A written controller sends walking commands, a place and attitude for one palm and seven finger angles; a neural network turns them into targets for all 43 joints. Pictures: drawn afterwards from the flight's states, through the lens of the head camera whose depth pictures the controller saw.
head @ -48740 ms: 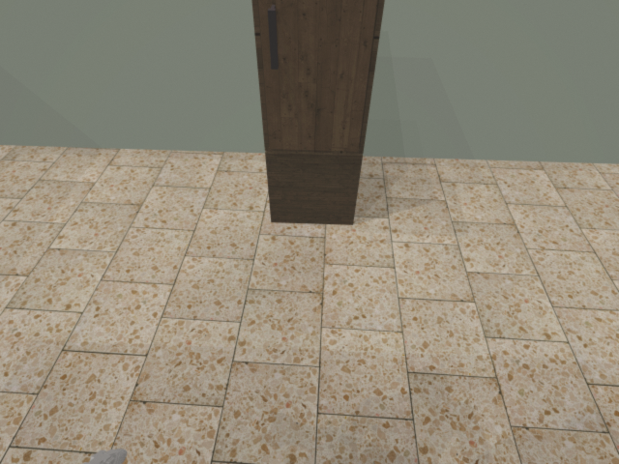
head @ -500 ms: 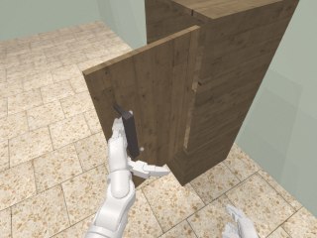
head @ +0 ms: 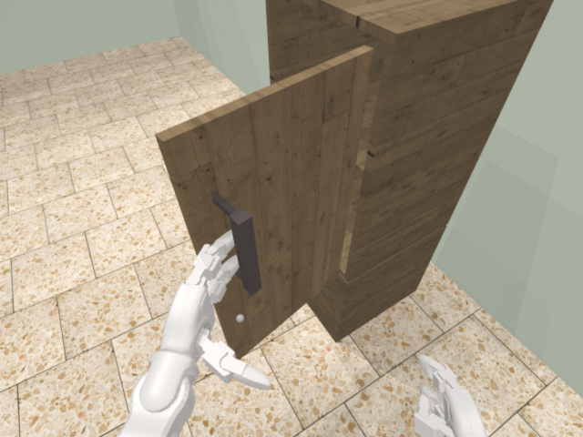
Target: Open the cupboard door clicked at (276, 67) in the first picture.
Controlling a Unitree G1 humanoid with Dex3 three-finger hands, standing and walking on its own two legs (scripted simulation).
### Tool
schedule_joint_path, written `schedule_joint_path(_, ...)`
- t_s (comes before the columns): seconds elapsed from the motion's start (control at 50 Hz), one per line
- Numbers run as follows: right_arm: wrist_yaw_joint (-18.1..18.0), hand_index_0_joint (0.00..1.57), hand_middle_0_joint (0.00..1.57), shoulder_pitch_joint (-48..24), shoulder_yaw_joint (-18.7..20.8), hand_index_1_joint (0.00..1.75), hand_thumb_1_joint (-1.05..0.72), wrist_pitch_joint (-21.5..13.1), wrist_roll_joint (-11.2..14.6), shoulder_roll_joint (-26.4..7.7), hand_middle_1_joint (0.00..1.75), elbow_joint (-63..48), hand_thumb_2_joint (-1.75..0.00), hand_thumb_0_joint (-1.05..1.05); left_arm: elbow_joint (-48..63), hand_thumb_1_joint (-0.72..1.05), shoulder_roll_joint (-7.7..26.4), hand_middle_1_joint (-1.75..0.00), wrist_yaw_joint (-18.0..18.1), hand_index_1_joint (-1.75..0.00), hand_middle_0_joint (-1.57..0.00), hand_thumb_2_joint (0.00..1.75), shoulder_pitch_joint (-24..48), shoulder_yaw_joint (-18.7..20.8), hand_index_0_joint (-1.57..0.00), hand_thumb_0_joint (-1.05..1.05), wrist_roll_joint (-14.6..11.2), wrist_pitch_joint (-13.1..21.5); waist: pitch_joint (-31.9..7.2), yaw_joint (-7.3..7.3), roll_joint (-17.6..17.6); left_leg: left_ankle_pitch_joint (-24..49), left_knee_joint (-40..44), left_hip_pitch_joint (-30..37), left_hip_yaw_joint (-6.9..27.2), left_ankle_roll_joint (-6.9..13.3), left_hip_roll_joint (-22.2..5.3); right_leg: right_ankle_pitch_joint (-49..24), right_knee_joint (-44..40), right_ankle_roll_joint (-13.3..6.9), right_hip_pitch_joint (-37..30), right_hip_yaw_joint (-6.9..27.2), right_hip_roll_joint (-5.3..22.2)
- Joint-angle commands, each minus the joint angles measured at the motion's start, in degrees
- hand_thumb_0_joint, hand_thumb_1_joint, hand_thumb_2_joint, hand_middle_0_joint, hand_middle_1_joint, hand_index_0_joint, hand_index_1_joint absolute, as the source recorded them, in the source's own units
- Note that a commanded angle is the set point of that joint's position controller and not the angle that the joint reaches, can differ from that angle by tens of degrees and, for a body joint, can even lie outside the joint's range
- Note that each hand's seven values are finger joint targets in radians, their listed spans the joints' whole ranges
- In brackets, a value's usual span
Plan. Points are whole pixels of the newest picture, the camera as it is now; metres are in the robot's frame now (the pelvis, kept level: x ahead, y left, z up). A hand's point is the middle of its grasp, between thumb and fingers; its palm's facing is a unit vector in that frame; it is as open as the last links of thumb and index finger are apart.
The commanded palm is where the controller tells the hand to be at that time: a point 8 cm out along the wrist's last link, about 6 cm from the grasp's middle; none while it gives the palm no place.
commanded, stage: slide the hand sideways off the handle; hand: left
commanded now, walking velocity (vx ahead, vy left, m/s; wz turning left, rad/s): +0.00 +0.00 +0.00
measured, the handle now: (237, 247) +0.35 +0.11 +0.09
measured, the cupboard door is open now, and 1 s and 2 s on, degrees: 100 100 100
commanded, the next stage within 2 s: draw the hand back to the body in 0.64 s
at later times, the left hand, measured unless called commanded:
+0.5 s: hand (212, 351) +0.20 +0.11 +0.08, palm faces -0.05 -1.00 -0.06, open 16.3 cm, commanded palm +0.17 +0.17 +0.09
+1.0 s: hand (171, 351) +0.19 +0.15 +0.10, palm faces +0.00 -0.99 -0.12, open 16.3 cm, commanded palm +0.16 +0.21 +0.11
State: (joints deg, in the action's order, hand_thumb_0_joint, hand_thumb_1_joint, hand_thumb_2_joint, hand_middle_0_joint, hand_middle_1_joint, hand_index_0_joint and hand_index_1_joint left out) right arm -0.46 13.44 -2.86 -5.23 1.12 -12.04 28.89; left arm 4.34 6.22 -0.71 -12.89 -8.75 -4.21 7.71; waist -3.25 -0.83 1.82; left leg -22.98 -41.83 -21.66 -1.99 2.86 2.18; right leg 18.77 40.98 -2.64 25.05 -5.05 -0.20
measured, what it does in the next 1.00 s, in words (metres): stands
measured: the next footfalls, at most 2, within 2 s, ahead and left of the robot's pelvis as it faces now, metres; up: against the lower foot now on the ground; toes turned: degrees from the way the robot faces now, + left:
none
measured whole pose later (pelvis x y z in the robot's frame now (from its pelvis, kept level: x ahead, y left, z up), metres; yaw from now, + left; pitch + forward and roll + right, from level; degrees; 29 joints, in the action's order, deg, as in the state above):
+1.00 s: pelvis +0.01 -0.02 +0.00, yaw +1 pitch +3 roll -1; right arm -3.7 15.2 -2.2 -14.1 3.2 -13.0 31.4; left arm 16.6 13.7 -12.1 -30.6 6.9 -13.9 11.6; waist -5.5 -0.4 3.5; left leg -24.7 -44.2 -22.9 0.4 1.1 0.7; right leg 20.5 41.9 -4.2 25.2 -7.4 -1.6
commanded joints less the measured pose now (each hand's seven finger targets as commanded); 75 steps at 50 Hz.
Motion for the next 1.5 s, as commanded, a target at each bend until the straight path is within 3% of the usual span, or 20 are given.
schedule_joint_path(0.0,-0.64,0.2,0.2,-6.35,2.07,0.3,-0.9,-4.17,0.14,-5.79,0.3,-9.38,-0.9,0.0,16.39,-0.5,1.08,-0.3,-1.1,-0.3,-0.15,0.3,7.42,1.96,-0.15,0.0,-1.74,4.4,-8.4,0.31,-3.54,9.92,7.32,-0.26,5.03,-2.18,-1.87,-7.51,-5.6,0.29,-6.13,2.93,-0.05)
schedule_joint_path(0.04,-0.81,0.2,0.2,-6.1,2.13,0.3,-0.9,-4.3,0.13,-6.03,0.3,-9.15,-0.9,0.0,15.96,-0.5,2.85,-0.3,-1.6,-0.3,-0.15,0.3,2.78,4.28,-0.15,0.0,-1.93,4.1,-8.53,-0.3,-3.67,11.2,7.01,-0.98,4.65,-2.1,-1.72,-8.93,-5.56,0.24,-7.0,3.11,-0.09)
schedule_joint_path(0.08,-0.74,0.2,0.2,-6.23,1.92,0.3,-0.9,-4.52,0.2,-5.85,0.3,-9.56,-0.9,0.0,17.34,-0.5,1.44,-0.3,-2.17,-0.3,-0.15,0.3,2.67,2.44,-0.15,0.0,-2.0,3.78,-7.53,0.34,-2.5,11.0,6.87,-1.09,4.73,-2.2,-1.6,-9.1,-5.23,0.4,-6.05,2.86,0.13)
schedule_joint_path(0.2,-0.75,0.2,0.2,-4.8,2.45,0.3,-0.9,-5.65,0.26,-5.84,0.3,-10.31,-0.9,0.0,23.09,-0.5,2.93,-0.3,-3.62,-0.3,-0.15,0.3,-5.87,4.2,-0.15,0.0,-2.43,4.41,-10.65,-0.05,-2.52,17.11,5.46,-0.08,4.34,-2.27,-1.69,-15.76,-3.71,0.55,-7.96,2.53,0.27)
schedule_joint_path(0.34,-0.71,0.2,0.2,-3.6,2.88,0.3,-0.9,-7.28,0.44,-6.19,0.3,-10.6,-0.9,0.0,26.53,-0.5,4.62,-0.3,-5.12,-0.3,-0.15,0.3,-14.97,5.98,-0.15,0.0,-3.23,6.64,-8.68,0.21,-2.21,18.43,3.84,-1.62,4.19,-1.96,-1.62,-17.66,-3.11,0.74,-6.88,2.69,0.24)
schedule_joint_path(0.36,-0.67,0.2,0.2,-3.66,2.87,0.3,-0.9,-7.51,0.52,-6.17,0.3,-10.83,-0.9,0.0,26.75,-0.5,4.26,-0.3,-5.51,-0.3,-0.15,0.3,-16.05,5.53,-0.15,0.0,-3.49,6.83,-7.96,0.53,-1.34,17.57,3.64,-2.05,4.04,-1.9,-1.58,-17.24,-3.07,0.91,-6.26,2.63,0.34)
schedule_joint_path(0.44,-1.19,0.2,0.2,-3.26,3.26,0.3,-0.9,-7.9,0.59,-6.58,0.3,-10.4,-0.9,0.0,26.49,-0.5,7.23,-0.3,-6.72,-0.3,-0.15,0.3,-18.25,9.15,-0.15,0.0,-4.12,7.68,-7.3,0.73,-4.45,15.32,2.77,-4.23,3.99,-1.45,-1.38,-16.34,-3.58,1.21,-6.65,3.59,0.51)
schedule_joint_path(0.58,-1.83,0.2,0.2,-3.55,3.48,0.3,-0.9,-9.65,1.15,-6.4,0.3,-9.79,-0.9,0.0,27.76,-0.5,8.82,-0.3,-9.45,-0.3,-0.15,0.3,-21.98,12.73,-0.15,0.0,-7.04,10.05,-7.98,0.48,-0.99,14.24,1.74,-5.01,3.98,-1.47,-1.0,-15.32,-3.82,1.37,-6.82,4.36,1.05)
schedule_joint_path(0.64,-1.91,0.2,0.2,-3.93,3.45,0.3,-0.9,-10.72,1.18,-6.81,0.3,-9.51,-0.9,0.0,27.89,-0.5,7.61,-0.3,-10.77,-0.3,-0.15,0.3,-20.58,10.92,-0.15,0.0,-7.82,10.97,-6.91,1.45,-2.11,13.12,0.98,-5.79,4.18,-1.31,-0.98,-14.13,-4.28,1.73,-5.62,4.95,1.14)
schedule_joint_path(0.7,-2.16,0.2,0.2,-4.13,3.35,0.3,-0.9,-11.48,1.28,-7.23,0.3,-9.11,-0.9,0.0,26.2,-0.5,7.59,-0.3,-11.22,-0.3,-0.15,0.3,-18.14,10.37,-0.15,0.0,-7.98,11.24,-4.37,2.09,-2.29,8.96,0.97,-7.17,4.44,-1.28,-0.95,-7.1,-5.41,1.85,-3.24,5.38,1.32)
schedule_joint_path(0.78,-2.76,0.2,0.2,-4.61,3.47,0.3,-0.9,-11.67,1.43,-7.03,0.3,-8.94,-0.9,0.0,25.92,-0.5,12.39,-0.3,-10.47,-0.3,-0.15,0.3,-17.13,16.09,-0.15,0.0,-8.0,10.42,-6.07,0.51,-2.33,7.0,1.49,-7.2,4.31,-1.16,-1.02,-2.08,-6.89,1.73,-5.17,7.01,1.98)
schedule_joint_path(0.84,-3.11,0.2,0.2,-5.2,3.17,0.3,-0.9,-11.73,1.69,-6.58,0.3,-8.65,-0.9,0.0,26.5,-0.5,13.99,-0.3,-9.84,-0.3,-0.15,0.3,-16.31,18.94,-0.15,0.0,-8.65,9.31,-7.56,-0.42,-1.68,7.66,2.37,-6.2,4.26,-1.16,-1.07,-2.34,-7.47,1.57,-7.54,7.13,2.05)
schedule_joint_path(0.96,-3.72,0.2,0.2,-6.58,2.5,0.3,-0.9,-13.17,2.29,-6.82,0.3,-7.51,-0.9,0.0,23.77,-0.5,13.17,-0.3,-12.69,-0.3,-0.15,0.3,-15.23,20.17,-0.15,0.0,-12.04,6.69,-3.58,-0.04,-2.41,7.05,3.95,-5.44,4.35,-1.14,-1.31,-2.31,-10.52,2.35,-7.97,7.39,2.33)
schedule_joint_path(1.12,-3.92,0.2,0.2,-6.57,2.41,0.3,-0.9,-15.89,2.58,-7.48,0.3,-6.39,-0.9,0.0,26.65,-0.5,15.94,-0.3,-14.98,-0.3,-0.15,0.3,-12.77,23.08,-0.15,0.0,-12.65,3.21,-4.59,-0.54,-0.07,10.07,7.12,-0.48,5.18,-0.96,-1.5,-5.93,-10.97,2.0,-9.6,4.5,1.33)
schedule_joint_path(1.22,-3.9,0.2,0.2,-6.62,2.16,0.3,-0.9,-16.83,2.62,-7.38,0.3,-5.22,-0.9,0.0,27.71,-0.32,16.67,-0.3,-14.23,-0.3,-0.16,0.37,-12.07,25.11,-0.16,0.0,-12.95,2.4,-3.53,-0.81,0.56,12.21,9.35,2.14,5.74,-1.27,-1.66,-8.75,-11.12,1.64,-10.36,2.32,0.48)
schedule_joint_path(1.24,-4.81,0.2,0.2,-6.76,2.68,0.3,-0.9,-14.82,1.05,-6.77,0.3,-4.99,-0.9,0.0,29.99,-0.29,24.04,-0.3,-4.62,-0.3,-0.16,0.39,-13.41,27.31,-0.16,0.0,-4.11,1.29,-1.44,-2.89,0.67,10.95,11.9,1.4,5.56,-1.32,-2.73,-6.2,-13.07,0.93,-13.43,5.26,1.39)
schedule_joint_path(1.26,-4.87,0.2,0.2,-6.98,2.24,0.3,-0.9,-14.06,0.5,-5.73,0.3,-5.69,-0.9,0.0,30.98,-0.26,17.47,-0.3,-0.68,-0.3,-0.16,0.4,-15.17,22.83,-0.16,0.0,-2.83,0.51,2.06,-1.5,0.62,10.27,13.12,1.34,5.38,-1.58,-2.39,-5.65,-14.4,1.12,-12.58,5.01,1.8)
schedule_joint_path(1.28,-4.81,0.2,0.2,-6.69,2.36,0.3,-0.9,-13.33,0.43,-5.66,0.3,-5.41,-0.9,0.0,28.97,-0.22,15.57,-0.3,1.24,-0.3,-0.16,0.42,-17.39,21.64,-0.16,0.0,-2.15,-0.3,3.46,-1.26,-0.83,9.48,13.64,1.41,5.37,-1.68,-2.58,-4.79,-14.81,1.21,-12.14,4.49,1.89)
schedule_joint_path(1.36,-4.53,0.2,0.2,-7.14,2.31,0.3,-0.9,-11.01,-0.11,-6.11,0.3,-4.35,-0.9,0.0,32.23,-0.08,17.56,-0.3,5.79,-0.3,-0.16,0.48,-15.99,22.41,-0.16,0.0,0.58,0.08,0.7,-1.4,3.39,13.35,15.92,6.18,4.97,-1.53,-2.64,-9.02,-16.23,0.92,-16.29,4.03,1.97)
schedule_joint_path(1.48,-4.42,0.2,0.2,-7.79,2.57,0.3,-0.9,-9.46,-0.52,-6.32,0.3,-3.01,-0.9,0.0,32.17,0.13,19.44,-0.3,8.42,-0.3,-0.17,0.57,-14.01,24.26,-0.17,0.0,2.16,0.69,-0.46,-1.43,1.75,17.9,19.1,10.8,5.23,-1.73,-3.13,-12.33,-17.47,0.86,-18.89,3.24,1.63)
